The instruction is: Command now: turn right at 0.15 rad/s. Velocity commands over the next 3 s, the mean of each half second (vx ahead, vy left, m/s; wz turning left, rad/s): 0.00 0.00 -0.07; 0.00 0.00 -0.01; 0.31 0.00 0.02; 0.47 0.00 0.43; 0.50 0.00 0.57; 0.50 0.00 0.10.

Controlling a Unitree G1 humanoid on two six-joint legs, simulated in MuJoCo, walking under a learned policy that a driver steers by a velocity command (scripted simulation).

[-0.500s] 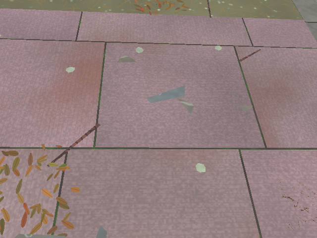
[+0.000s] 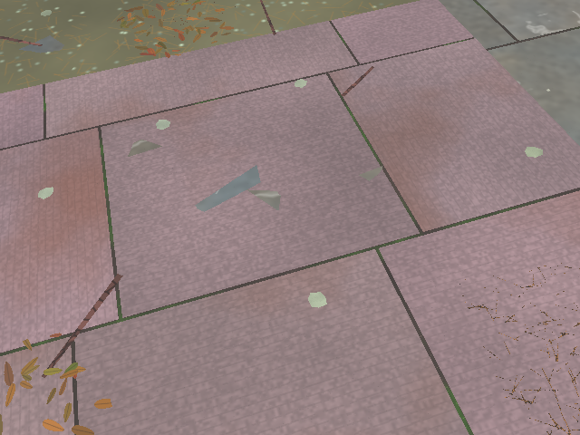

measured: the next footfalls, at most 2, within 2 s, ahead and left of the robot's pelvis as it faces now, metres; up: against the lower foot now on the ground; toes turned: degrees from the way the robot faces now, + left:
left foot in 0.20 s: +0.02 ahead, +0.13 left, +0.00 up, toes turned -1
left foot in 1.76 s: +0.42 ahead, +0.06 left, +0.00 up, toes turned +12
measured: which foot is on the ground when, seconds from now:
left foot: up 0.00-0.18, down 0.20-1.00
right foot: down 0.00-1.00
